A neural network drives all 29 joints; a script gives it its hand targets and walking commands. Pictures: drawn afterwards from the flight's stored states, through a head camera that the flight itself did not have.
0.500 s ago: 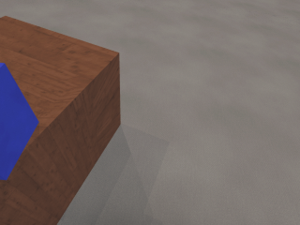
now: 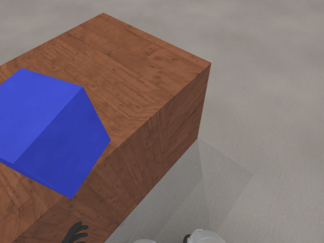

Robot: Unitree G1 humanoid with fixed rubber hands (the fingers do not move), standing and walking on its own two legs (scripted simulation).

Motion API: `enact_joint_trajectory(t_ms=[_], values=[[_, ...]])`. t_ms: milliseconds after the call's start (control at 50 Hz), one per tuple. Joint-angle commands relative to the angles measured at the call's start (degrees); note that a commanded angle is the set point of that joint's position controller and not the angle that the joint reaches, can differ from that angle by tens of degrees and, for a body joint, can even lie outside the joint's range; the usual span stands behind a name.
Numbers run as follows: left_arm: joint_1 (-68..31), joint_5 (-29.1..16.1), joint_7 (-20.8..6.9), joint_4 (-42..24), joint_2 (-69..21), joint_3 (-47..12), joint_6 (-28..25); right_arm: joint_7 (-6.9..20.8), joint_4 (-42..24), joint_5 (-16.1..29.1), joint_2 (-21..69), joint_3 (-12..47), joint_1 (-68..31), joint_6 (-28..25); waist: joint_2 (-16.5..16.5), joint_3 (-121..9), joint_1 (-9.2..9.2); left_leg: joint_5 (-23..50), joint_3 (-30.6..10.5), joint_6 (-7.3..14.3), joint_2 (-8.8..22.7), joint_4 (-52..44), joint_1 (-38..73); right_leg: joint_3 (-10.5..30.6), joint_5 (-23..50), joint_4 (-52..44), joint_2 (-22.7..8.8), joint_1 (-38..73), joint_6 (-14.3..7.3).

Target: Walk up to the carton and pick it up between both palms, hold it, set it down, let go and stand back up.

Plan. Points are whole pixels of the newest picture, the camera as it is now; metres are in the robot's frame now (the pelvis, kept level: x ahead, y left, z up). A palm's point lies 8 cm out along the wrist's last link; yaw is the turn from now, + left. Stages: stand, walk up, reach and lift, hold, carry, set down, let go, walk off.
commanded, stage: walk up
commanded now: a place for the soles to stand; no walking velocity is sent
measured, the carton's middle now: (47, 136) +0.39 +0.31 +0.02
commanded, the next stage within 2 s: none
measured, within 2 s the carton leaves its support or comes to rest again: neither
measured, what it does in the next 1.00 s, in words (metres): steps on the spot, turning left: left foot, then right foot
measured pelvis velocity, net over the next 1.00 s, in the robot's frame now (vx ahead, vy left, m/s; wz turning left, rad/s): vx -0.04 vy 0.01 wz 0.53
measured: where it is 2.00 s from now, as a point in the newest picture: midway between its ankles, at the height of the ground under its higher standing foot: outside the picture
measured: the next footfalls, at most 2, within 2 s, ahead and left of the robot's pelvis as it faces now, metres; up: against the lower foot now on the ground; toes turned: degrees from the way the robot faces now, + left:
left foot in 0.34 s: +0.07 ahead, +0.17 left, +0.00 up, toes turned +15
right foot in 0.76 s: +0.04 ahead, -0.09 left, +0.00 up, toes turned +23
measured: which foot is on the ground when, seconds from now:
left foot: up 0.00-0.32, down 0.34-0.78, up 0.80-1.00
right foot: down 0.00-0.36, up 0.38-0.74, down 0.76-1.00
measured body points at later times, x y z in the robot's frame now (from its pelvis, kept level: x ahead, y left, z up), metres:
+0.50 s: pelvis +0.00 +0.03 -0.01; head +0.03 +0.11 +0.44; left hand +0.02 +0.31 -0.16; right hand +0.18 -0.19 -0.09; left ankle +0.03 +0.15 -0.73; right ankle +0.01 -0.11 -0.65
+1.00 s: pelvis -0.04 +0.01 +0.01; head -0.02 +0.00 +0.46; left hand -0.12 +0.28 -0.10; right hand +0.15 -0.20 -0.12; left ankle -0.10 +0.16 -0.66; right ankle +0.01 -0.11 -0.73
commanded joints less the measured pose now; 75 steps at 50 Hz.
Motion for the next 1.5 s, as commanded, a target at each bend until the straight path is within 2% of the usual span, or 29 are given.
enact_joint_trajectory(t_ms=[0, 160, 220, 280, 300, 320, 340, 360, 380, 420, 480, 600, 680, 700, 740, 760, 780, 860, 960, 1000, 1040, 1080, 1100, 1120, 1160, 1240, 1380, 1440, 1480], values=[[4.83, 0.26, 1.14, -5.22, 8.85, 3.19, 0.50, 0.33, -3.52, -1.52, -10.40, -4.05, 5.45, 0.78, -7.59, -4.38, 2.59, 4.91, -0.89, -2.51, 8.18, 14.25, -10.64, 11.39, 21.15, -11.78, -17.52, 9.69, -4.67], [0.75, -1.24, -1.84, -6.38, 12.23, 3.44, 0.47, 1.56, -9.12, 1.94, -5.35, -1.67, 0.24, -1.03, -18.34, -2.39, 2.68, 9.46, 8.25, -2.69, 10.19, -2.66, -8.74, -2.34, 14.84, -8.64, -15.31, 4.67, -10.03], [2.43, -1.01, -2.86, -6.15, 14.00, 3.75, 0.72, 1.11, -10.56, 0.42, -7.13, -2.12, -1.34, -1.48, -16.96, -7.32, 3.81, 10.21, 8.57, -1.67, 11.48, -10.88, -5.01, -0.43, 16.51, -3.74, -18.88, 8.05, -10.62], [-0.71, -1.33, -3.53, -6.80, 13.91, 3.12, 1.52, 0.68, -9.49, 0.00, -9.66, -3.12, 4.29, -2.82, -9.64, -13.56, -0.49, 20.25, 9.80, 1.07, 9.97, -24.86, 7.19, -1.80, 10.21, 6.67, -19.67, 5.47, -6.77], [1.44, -1.19, -3.89, -6.57, 11.89, 2.45, 1.91, 0.32, -8.94, 0.31, -12.48, -3.84, 4.58, -3.48, -1.84, -14.46, -0.94, 22.12, 6.32, 2.16, 9.17, -28.83, 9.24, -2.54, 3.89, 13.14, -16.79, 3.03, -3.24], [3.60, -1.47, -4.55, -7.48, 8.67, 1.84, 2.35, -0.28, -9.94, -0.35, -17.02, -5.01, 2.90, -3.78, 13.33, -12.38, 0.09, 25.30, -10.56, 6.41, 17.63, -34.48, 8.83, -4.44, -14.74, 24.48, -10.34, -5.24, 0.78], [3.92, -2.00, -4.16, -8.79, 6.94, 1.28, 3.00, -0.72, -11.53, -0.21, -17.67, -5.02, 0.37, -3.67, 14.94, -8.87, 1.86, 31.92, -24.67, 12.23, 24.46, -35.12, 5.56, -0.55, -26.87, 34.55, -4.03, -14.31, 4.27], [2.08, -1.79, -3.04, -8.32, 9.13, 1.65, 4.09, -1.09, -11.13, 0.90, -21.81, -6.57, 0.13, -2.92, 18.43, -9.23, -0.97, 24.00, -28.80, 19.08, 28.71, -40.66, -1.25, 4.47, -29.50, 37.71, -3.01, -10.03, 4.02], [0.63, -1.58, -2.66, -7.03, 12.06, 2.51, 4.35, -1.50, -10.77, 0.95, -17.97, -5.62, -1.31, -2.75, 15.99, -7.10, -1.52, 23.34, -27.07, 19.72, 26.54, -39.67, -2.65, 7.35, -25.22, 40.91, -4.46, -10.47, 4.08], [2.27, -2.24, -2.80, -4.43, 12.58, 2.44, 3.32, -2.32, -11.36, -0.09, -13.36, -3.75, -1.99, -2.69, 12.98, -7.28, -0.36, 37.93, -15.43, 15.58, 19.84, -34.60, 2.02, 8.02, -20.13, 39.76, -3.98, -11.88, 4.24], [4.91, -2.21, -3.49, -3.11, 10.93, 2.20, 2.15, -2.15, -11.40, -0.46, -11.31, -3.45, -4.05, -2.45, 6.78, -9.76, 1.12, 34.77, -9.50, 12.81, 15.34, -32.80, 4.32, 7.27, -13.94, 37.94, -2.36, -10.17, 5.44], [2.62, -2.18, -3.30, -4.71, 8.46, 2.56, 1.38, -1.02, -9.82, -1.12, -10.59, -3.55, 1.41, -2.05, 4.75, -12.47, -1.99, 22.78, -16.24, 14.11, 15.28, -32.50, 8.53, 4.83, -18.90, 15.90, -0.02, -6.64, 6.25], [11.26, -2.09, -2.73, -3.06, 7.37, 3.44, 0.74, -0.22, -11.55, -0.65, -11.31, -3.04, -5.01, -0.63, 5.05, -12.56, 3.63, 14.18, -15.58, 9.10, 13.11, -29.10, -6.64, 3.66, -7.05, -3.73, 1.03, 12.40, 3.05], [12.93, -1.44, -2.51, -2.83, 8.96, 4.00, 0.53, -0.07, -12.16, 0.06, -10.12, -2.43, -5.35, -0.64, 1.01, -11.89, 5.00, 8.56, -14.41, 5.59, 10.67, -26.78, -13.36, 6.94, -4.17, -8.88, -1.08, 18.30, 1.31], [7.07, -0.01, -2.15, -4.76, 18.64, 6.23, 0.72, -0.50, -14.08, 0.07, -6.60, -2.21, -2.41, -0.45, -15.74, -5.37, 4.73, -2.84, 0.95, -3.13, 0.28, -1.51, -24.87, 36.32, -24.14, -20.55, -27.43, 8.60, -9.17], [4.36, 0.02, -1.74, -3.90, 19.01, 6.90, 0.98, -1.02, -13.47, -1.78, -10.61, -3.63, -3.59, 0.20, -8.97, -0.34, 4.62, -0.30, -1.02, -2.49, 4.93, 9.74, -20.39, 36.10, -26.14, -22.39, -31.89, -3.24, -14.18], [1.13, 0.32, -1.65, -4.26, 17.56, 6.48, 0.40, -0.63, -13.20, -1.93, -11.41, -3.95, -3.04, 0.47, -10.69, 2.10, 2.59, 1.21, -1.18, -1.83, 5.81, 14.72, -17.72, 34.46, -21.89, -22.58, -30.99, -7.44, -15.27], [-0.06, 0.61, -1.82, -4.11, 11.12, 4.10, -0.71, 0.86, -9.39, 0.81, -8.93, -3.69, 1.54, -0.83, -10.70, 3.38, 1.69, 10.06, 0.19, -1.76, 4.70, 9.84, -19.86, 10.25, -0.47, -15.30, -15.16, 3.15, -5.58], [5.31, -0.66, -3.07, -1.54, 14.13, 4.71, -0.14, 1.64, -12.58, 0.77, -4.86, -2.55, -0.41, -2.38, -20.48, -0.48, 5.36, 8.49, 6.28, -2.20, 8.17, -12.55, -11.10, 6.09, -21.30, -15.61, -13.96, 6.21, -5.99], [6.58, -0.61, -2.99, -1.54, 14.75, 4.69, 0.15, 1.18, -12.69, 0.52, -5.24, -3.07, 0.41, -3.10, -19.65, -3.19, 5.63, 7.33, 7.49, -1.70, 8.75, -19.42, -6.98, 5.91, -19.07, -12.09, -15.72, 8.04, -6.71], [6.32, -0.72, -3.31, -1.65, 14.13, 3.73, 0.62, 0.04, -11.15, -0.10, -5.76, -3.89, 6.14, -4.14, -14.30, -7.45, 2.11, 14.68, 10.19, -0.34, 6.47, -29.12, 3.82, 3.02, -9.94, -2.07, -15.61, 6.30, -5.20], [11.24, -0.86, -4.07, -1.85, 8.77, 1.31, 0.83, -1.13, -9.56, -0.74, -9.92, -4.75, 9.52, -5.18, -0.48, -12.10, 1.00, 18.64, 1.14, 1.69, 9.84, -31.12, 12.97, -1.79, -5.02, 15.05, -11.34, 1.49, -0.70], [10.92, -1.00, -4.52, -4.58, 5.57, -0.05, 0.70, -1.77, -10.31, -1.85, -14.41, -5.54, 10.32, -5.42, 11.01, -11.02, 0.60, 21.51, -20.31, 6.85, 20.16, -32.74, 17.01, -3.30, -16.96, 23.93, -5.55, -11.58, 2.89], [7.23, -0.37, -4.11, -5.90, 8.49, 1.15, 1.78, -2.12, -9.88, -0.94, -16.03, -6.24, 12.93, -4.87, 8.51, -9.25, -1.59, 18.75, -30.30, 14.23, 26.47, -36.34, 13.03, 1.92, -25.39, 27.22, -4.57, -13.83, 3.55], [3.01, 0.19, -3.57, -5.96, 10.62, 1.87, 2.85, -2.18, -10.03, -0.49, -13.11, -4.81, 10.85, -4.94, 8.19, -2.92, -2.11, 23.45, -29.63, 18.58, 27.23, -37.55, 8.29, 5.82, -23.87, 30.90, -6.61, -16.41, 4.19], [6.29, -0.86, -3.71, -3.95, 8.50, 1.19, 1.39, -2.71, -10.84, -0.72, -9.39, -2.67, 6.52, -4.80, 8.15, -2.71, 0.09, 45.47, -11.69, 12.59, 18.42, -31.76, 6.79, 5.31, -17.36, 22.74, -6.71, -11.04, 5.19], [8.21, -1.28, -3.40, -2.98, 8.61, 1.43, 2.14, -1.93, -13.33, -0.26, -11.31, -3.18, 0.07, -3.18, 10.61, -7.49, 1.60, 42.72, -6.39, 10.30, 14.57, -26.22, -2.76, 0.60, -4.63, 10.08, -2.64, 5.15, 5.51], [10.05, -0.96, -3.16, -2.77, 10.13, 2.42, 1.17, -1.30, -13.96, 0.79, -10.32, -2.20, -1.07, -2.53, 1.76, -9.41, 4.14, 28.91, -6.71, 5.81, 12.18, -18.71, -9.86, 1.11, 6.75, -3.68, -2.02, 15.97, 3.30], [7.04, -0.53, -2.87, -4.49, 16.55, 3.55, 0.82, -1.26, -14.53, 1.77, -4.18, -0.06, 4.19, -2.40, -15.09, -10.67, 2.84, 5.59, 0.65, -0.22, 4.31, -3.77, -11.53, 20.93, 3.77, -12.10, -19.69, 11.78, -4.80]])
